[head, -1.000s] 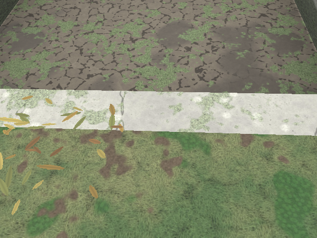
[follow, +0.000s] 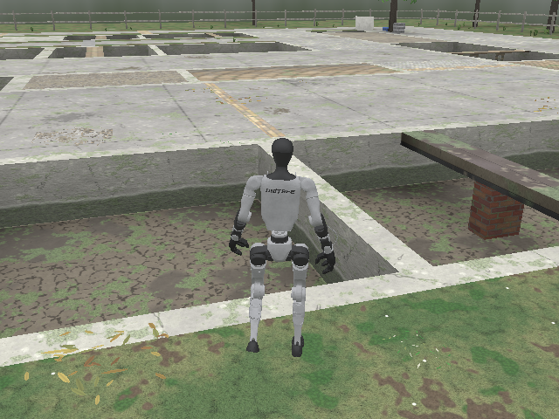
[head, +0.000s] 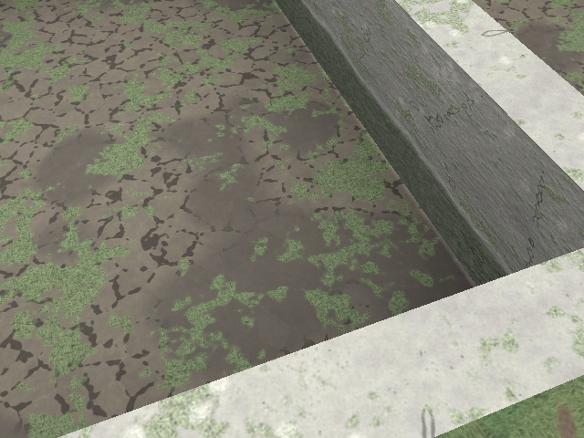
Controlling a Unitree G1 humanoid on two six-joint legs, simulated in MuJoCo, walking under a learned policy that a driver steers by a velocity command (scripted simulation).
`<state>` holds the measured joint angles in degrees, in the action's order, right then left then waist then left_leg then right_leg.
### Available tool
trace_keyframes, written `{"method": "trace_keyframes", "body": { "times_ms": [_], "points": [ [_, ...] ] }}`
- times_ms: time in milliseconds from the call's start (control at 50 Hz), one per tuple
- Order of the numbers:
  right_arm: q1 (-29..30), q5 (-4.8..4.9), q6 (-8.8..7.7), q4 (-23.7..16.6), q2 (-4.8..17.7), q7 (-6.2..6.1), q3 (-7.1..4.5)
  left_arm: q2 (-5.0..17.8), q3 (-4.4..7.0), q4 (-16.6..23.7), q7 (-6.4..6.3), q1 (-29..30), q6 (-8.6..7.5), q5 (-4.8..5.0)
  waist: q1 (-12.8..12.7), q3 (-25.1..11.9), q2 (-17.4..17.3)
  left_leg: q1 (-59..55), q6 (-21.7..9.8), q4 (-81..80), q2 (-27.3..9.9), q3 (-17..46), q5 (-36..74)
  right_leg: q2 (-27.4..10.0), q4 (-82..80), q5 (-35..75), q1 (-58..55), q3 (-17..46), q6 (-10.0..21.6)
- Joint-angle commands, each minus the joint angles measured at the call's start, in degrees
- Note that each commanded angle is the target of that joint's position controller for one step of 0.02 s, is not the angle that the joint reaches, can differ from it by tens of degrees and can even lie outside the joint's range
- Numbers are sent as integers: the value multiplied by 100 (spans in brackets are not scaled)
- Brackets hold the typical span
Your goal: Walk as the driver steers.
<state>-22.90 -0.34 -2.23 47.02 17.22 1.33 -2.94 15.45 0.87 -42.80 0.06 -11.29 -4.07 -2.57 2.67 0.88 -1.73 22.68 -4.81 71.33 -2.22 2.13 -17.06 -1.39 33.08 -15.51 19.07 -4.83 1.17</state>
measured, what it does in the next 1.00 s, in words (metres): walks ahead, turning left: left foot, then right foot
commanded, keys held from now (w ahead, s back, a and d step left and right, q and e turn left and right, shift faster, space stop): w+q+shift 1.00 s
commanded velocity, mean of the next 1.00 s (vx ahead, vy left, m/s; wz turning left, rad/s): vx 1.00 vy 0.00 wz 0.93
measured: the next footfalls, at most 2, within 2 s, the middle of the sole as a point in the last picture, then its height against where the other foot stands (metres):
left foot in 0.32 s outside the picture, level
right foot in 0.60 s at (315, 381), level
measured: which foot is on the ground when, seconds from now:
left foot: up 0.00-0.30, down 0.32-0.64, up 0.66-0.86, down 0.88-1.00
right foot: down 0.00-0.30, up 0.32-0.58, down 0.60-1.00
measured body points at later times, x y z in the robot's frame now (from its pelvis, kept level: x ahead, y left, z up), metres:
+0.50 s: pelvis +0.38 +0.05 -0.03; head +0.42 +0.06 +0.41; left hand +0.51 +0.34 -0.09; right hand +0.55 -0.16 -0.16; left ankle +0.41 +0.07 -0.73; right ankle +0.52 -0.11 -0.65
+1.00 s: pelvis +0.47 +0.07 -0.06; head +0.49 +0.13 +0.39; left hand +0.35 +0.34 -0.17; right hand +0.79 +0.18 -0.11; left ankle +0.46 +0.19 -0.72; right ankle +0.59 -0.06 -0.73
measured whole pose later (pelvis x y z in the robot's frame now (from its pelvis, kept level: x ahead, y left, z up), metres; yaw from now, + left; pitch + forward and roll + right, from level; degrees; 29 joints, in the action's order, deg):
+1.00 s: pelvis +0.47 +0.07 -0.06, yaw +58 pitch +2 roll -4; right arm 4.7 2.4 4.9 31.9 12.5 0.1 -0.1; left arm 14.6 -0.1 -34.1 -0.6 -8.4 1.9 -2.6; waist -0.6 5.3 -2.8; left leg 41.4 -5.3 60.4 1.4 1.5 -15.0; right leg -10.2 56.2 -30.3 23.3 -13.0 -5.2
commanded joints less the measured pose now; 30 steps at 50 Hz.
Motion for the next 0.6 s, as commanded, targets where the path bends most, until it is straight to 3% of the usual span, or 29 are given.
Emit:
{"method": "trace_keyframes", "body": {
  "times_ms": [20, 40, 80, 120, 180, 200, 240, 260, 280, 300, 320, 340, 360, 380, 400, 420, 440, 460, 480, 500, 520, 540, 560, 580, 600],
  "points": [
    [32, -128, 187, -455, 109, 51, -45, 402, 176, 104, -78, -592, -211, 136, -271, -29, 874, 1850, 38, 284, -523, 231, 425, -1462, -2004, 138, -1516, 1576, 327],
    [214, -124, 273, -472, 41, 63, -57, 263, 147, -7, -82, -747, -237, 190, -293, 120, 697, 2029, 25, 304, -536, 185, 490, -1285, -2017, 749, -1552, 1087, 209],
    [754, -142, 382, -842, -50, 54, -13, 318, 149, -177, -71, -1081, -285, 162, -272, 304, 622, 2378, 0, 196, -506, -13, 775, -1358, -1884, 2537, -1615, 422, 240],
    [1264, -111, 404, -1147, -107, 73, 68, 406, 157, -257, -75, -1083, -319, 123, -220, 455, 690, 2293, -90, -383, -367, -345, 1396, -1102, -1832, 2892, -1370, -289, 187],
    [1747, -144, 406, -1441, -47, 167, 152, 641, 134, -349, -167, -1237, -340, 134, -116, 772, 347, 1904, -444, -1599, -138, -890, 1896, -1054, -1721, 3561, -1273, -813, -8],
    [1627, -152, 400, -1420, -61, 192, 162, 701, 118, -378, -205, -1230, -318, 160, 41, 760, 372, 1448, -592, -1953, 24, -1134, 1971, -1052, -1510, 4500, -1212, -1031, -115],
    [1099, -72, 400, -1299, 171, 166, 51, 1121, 225, -241, -296, -1095, -227, 196, 404, 333, 603, 121, -708, -2241, 498, -1523, 1570, -1101, -468, 6485, -1003, -1170, -128],
    [616, -43, 363, -1166, 490, 198, -76, 1385, 302, -173, -350, -945, -149, 214, 672, -25, 693, -789, -735, -2506, 704, -1310, 1154, -1165, 243, 6777, -806, -1086, -157],
    [-695, 24, 342, -823, 755, 152, -242, 1593, 373, -16, -350, -527, -32, 188, 1328, -684, 787, -2184, -901, -2409, 773, -921, 718, -1320, 1786, 6919, -437, -825, -141],
    [-1568, 140, 314, -581, 963, 41, -387, 1555, 428, 76, -278, 5, 107, 225, 1823, -1103, 465, -3327, -1307, -2881, 493, -60, 892, -772, 4431, 5014, 292, -731, -205],
    [-672, 378, 334, -642, 1259, -65, -398, 593, 215, 172, -190, -235, 198, 146, 928, -593, -1402, -3430, -1224, -3179, -141, 1074, 3218, 483, 6746, -984, 1908, -840, -239],
    [-222, 395, 373, -941, 1318, -66, -280, 363, 146, 685, -202, -653, 115, 88, 153, -1290, -1050, -4022, -1492, -2725, -612, 2357, 7162, 417, 7105, -987, 2772, 406, -281],
    [-272, 258, 395, -1052, 1472, -187, -426, 571, 102, 1024, -191, -422, 15, 149, 408, -2162, -1182, -4300, -2241, -4071, -1371, 3650, 4880, 473, 6999, -822, 3370, 856, -448],
    [-57, 158, 439, -1087, 1135, -278, -369, 839, 99, 998, -244, -182, -11, 116, 212, -1584, -301, -3190, -2105, -4592, -1283, 3927, 3170, 160, 6443, -417, 3310, 1088, -420],
    [271, 72, 393, -1082, 840, -303, -264, 711, 65, 979, -303, -21, 55, 77, -106, -859, 72, -2020, -1925, -4439, -1009, 3565, 2718, 18, 6070, -420, 3172, 1076, -433],
    [470, 43, 271, -1067, 658, -280, -165, 499, -2, 942, -353, -160, 180, -35, -442, -487, 399, -1006, -1769, -4072, -762, 3205, 3013, -61, 5728, -509, 2899, 1048, -446],
    [516, 94, 137, -1081, 511, -249, -82, 345, -35, 968, -405, -100, 393, -186, -578, -425, 762, -135, -1538, -3731, -501, 2845, 3249, -129, 5292, -566, 2494, 1059, -493],
    [791, 103, 39, -1168, 335, -204, 34, 169, -93, 1192, -444, 254, 566, -155, -741, -301, 948, 929, -1294, -3709, 0, 2313, 3307, -25, 4488, -662, 1797, 920, -620],
    [1296, 119, -57, -1294, 359, -170, 90, 214, -87, 1260, -481, 187, 654, -108, -1068, -169, 828, 2179, -1048, -3762, 580, 1459, 4233, 211, 3300, -262, 493, 485, -717],
    [1555, 139, -106, -1363, 464, -179, 98, 161, -113, 1282, -518, 86, 689, -53, -1120, -348, 337, 2366, -955, -3833, 785, 1392, 5216, 373, 2734, 706, -449, 252, -726],
    [1466, 180, -79, -1308, 644, -174, 50, 131, -123, 1256, -485, -87, 720, -94, -1075, -774, -130, 1872, -869, -3824, 754, 1619, 5556, 549, 2748, 1128, -805, 227, -617],
    [1632, 175, -8, -1330, 653, -168, 61, 121, -137, 1170, -465, -218, 768, -164, -1023, -1150, -389, 1271, -796, -3573, 682, 1538, 6272, 551, 3044, 1236, -825, 281, -529],
    [1936, 147, 72, -1458, 635, -178, 92, 248, -136, 1090, -422, -422, 673, -192, -1027, -1271, -225, 1254, -752, -3387, 785, 1312, 6087, 598, 3033, 1643, -1053, 104, -459],
    [2151, 122, 158, -1587, 590, -192, 88, 210, -154, 1126, -406, -387, 575, -159, -999, -1249, -125, 1164, -690, -3118, 686, 1298, 6160, 587, 2858, 1422, -1189, 143, -417],
    [2804, 72, 295, -1804, 489, -256, 80, 258, -98, 673, -410, -1291, 397, -97, -1344, -1468, -12, 1306, -641, -2179, 469, 1299, 6692, 412, 2949, 1789, -1810, 387, -305]
  ]
}}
